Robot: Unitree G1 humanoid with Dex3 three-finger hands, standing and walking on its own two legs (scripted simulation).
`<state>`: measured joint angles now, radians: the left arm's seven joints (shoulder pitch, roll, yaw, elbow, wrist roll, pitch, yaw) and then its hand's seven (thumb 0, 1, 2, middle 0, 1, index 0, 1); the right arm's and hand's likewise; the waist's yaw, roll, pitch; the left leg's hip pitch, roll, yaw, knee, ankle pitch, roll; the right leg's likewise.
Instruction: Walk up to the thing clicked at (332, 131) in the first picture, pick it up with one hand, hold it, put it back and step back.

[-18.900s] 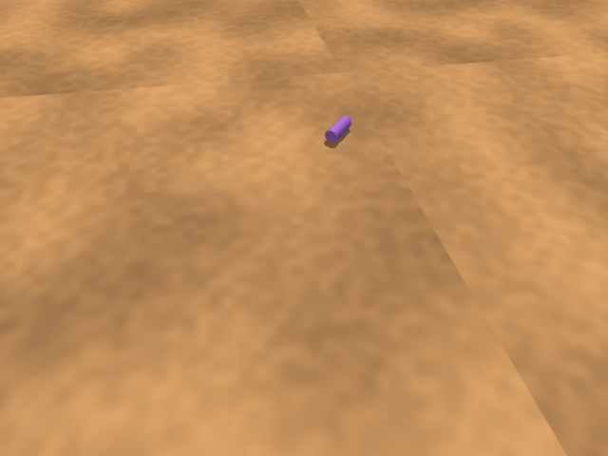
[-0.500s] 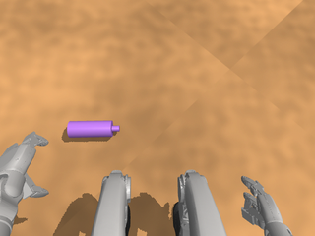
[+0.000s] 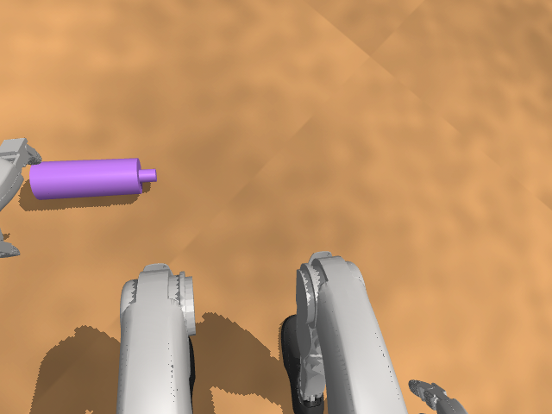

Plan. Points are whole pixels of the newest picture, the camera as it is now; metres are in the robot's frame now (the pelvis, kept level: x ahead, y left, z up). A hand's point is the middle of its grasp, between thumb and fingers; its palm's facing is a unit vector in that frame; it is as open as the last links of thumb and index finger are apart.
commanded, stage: rise first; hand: left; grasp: from above
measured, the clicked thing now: (99, 178) +0.54 +0.30 -0.34
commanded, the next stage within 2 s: none
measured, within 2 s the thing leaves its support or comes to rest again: neither
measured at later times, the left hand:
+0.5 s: hand (29, 191) +0.45 +0.35 -0.19, palm faces -0.47 -0.07 -0.88, open 14.1 cm
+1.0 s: hand (42, 185) +0.47 +0.35 -0.22, palm faces -0.46 -0.07 -0.89, open 14.2 cm
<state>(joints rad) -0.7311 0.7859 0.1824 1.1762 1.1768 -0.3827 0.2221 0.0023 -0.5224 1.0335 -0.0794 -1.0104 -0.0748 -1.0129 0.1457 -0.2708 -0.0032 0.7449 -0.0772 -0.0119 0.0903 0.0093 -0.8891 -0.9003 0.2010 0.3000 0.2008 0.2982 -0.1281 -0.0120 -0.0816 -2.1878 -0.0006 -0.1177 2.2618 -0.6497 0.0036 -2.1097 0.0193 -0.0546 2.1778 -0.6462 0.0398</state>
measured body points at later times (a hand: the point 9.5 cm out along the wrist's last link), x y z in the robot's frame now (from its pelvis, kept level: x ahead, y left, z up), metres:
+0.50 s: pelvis +0.02 +0.00 -0.03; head +0.26 +0.08 +0.34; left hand +0.47 +0.35 -0.14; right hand +0.09 -0.28 -0.13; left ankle +0.09 +0.12 -0.34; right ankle +0.11 -0.13 -0.34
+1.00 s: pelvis +0.02 +0.00 -0.05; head +0.27 +0.09 +0.31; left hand +0.49 +0.35 -0.17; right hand +0.07 -0.27 -0.14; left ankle +0.09 +0.12 -0.34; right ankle +0.11 -0.13 -0.34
